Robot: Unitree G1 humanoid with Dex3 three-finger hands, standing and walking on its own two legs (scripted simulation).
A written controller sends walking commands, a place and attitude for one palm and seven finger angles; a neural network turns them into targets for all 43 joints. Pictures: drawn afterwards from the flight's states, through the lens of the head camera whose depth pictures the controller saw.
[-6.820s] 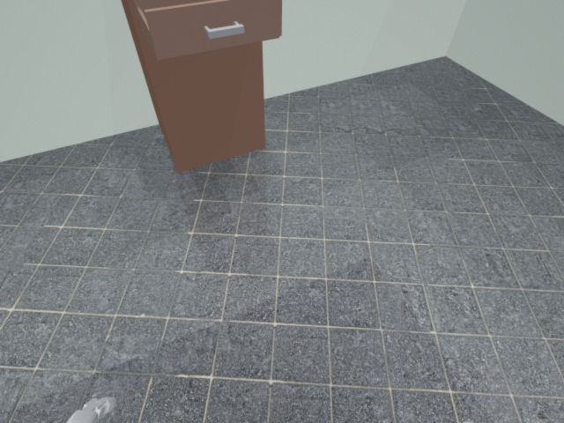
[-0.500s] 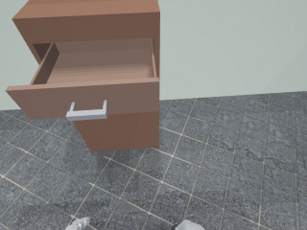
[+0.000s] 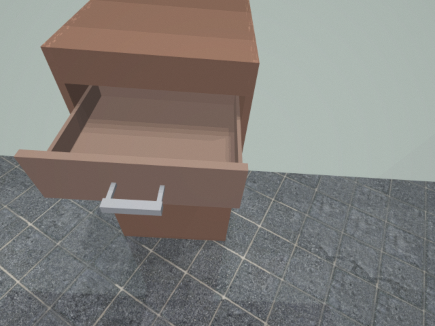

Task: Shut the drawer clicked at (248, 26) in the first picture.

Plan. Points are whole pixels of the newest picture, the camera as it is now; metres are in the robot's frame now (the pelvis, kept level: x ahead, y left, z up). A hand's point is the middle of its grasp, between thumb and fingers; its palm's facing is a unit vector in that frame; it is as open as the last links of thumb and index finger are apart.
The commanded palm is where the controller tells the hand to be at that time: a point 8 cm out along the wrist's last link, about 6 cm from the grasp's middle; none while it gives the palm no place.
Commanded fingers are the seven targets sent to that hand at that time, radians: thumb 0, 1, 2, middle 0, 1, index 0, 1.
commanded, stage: come to a stop and stand still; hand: left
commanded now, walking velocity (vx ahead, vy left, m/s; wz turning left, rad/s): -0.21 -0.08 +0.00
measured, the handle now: (134, 198) +0.34 +0.21 +0.01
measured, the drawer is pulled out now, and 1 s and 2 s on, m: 0.25 0.25 0.25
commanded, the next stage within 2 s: none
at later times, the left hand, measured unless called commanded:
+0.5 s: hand out of the picture -0.01 +0.13 -0.16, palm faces +0.00 -0.96 -0.29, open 7.4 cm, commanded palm none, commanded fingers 0.00 0.90 0.90 -0.20 -0.30 -0.20 -0.30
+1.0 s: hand out of the picture -0.10 +0.09 -0.17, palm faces +0.04 -0.98 -0.19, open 7.3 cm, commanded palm none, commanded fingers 0.00 0.90 0.90 -0.20 -0.30 -0.20 -0.30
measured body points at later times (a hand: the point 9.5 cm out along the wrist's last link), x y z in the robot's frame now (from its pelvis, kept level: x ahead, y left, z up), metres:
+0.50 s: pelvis -0.04 -0.06 +0.00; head -0.03 -0.10 +0.45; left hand -0.01 +0.18 -0.14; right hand -0.01 -0.30 -0.18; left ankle -0.03 +0.09 -0.71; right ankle -0.05 -0.14 -0.74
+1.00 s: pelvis -0.10 -0.07 +0.00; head -0.10 -0.08 +0.45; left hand -0.11 +0.15 -0.16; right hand -0.13 -0.28 -0.16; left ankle -0.09 +0.06 -0.74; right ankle -0.05 -0.14 -0.74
